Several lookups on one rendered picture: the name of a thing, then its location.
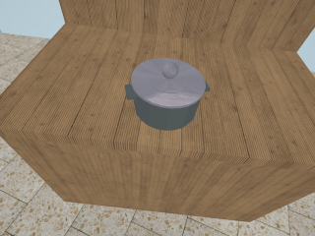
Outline pot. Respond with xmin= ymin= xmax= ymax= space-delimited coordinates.
xmin=124 ymin=80 xmax=210 ymax=131

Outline table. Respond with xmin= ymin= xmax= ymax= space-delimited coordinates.
xmin=0 ymin=0 xmax=315 ymax=222

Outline knob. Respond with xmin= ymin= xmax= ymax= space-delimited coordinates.
xmin=161 ymin=61 xmax=179 ymax=79

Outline lid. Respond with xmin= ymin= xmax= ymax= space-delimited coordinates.
xmin=131 ymin=58 xmax=206 ymax=109

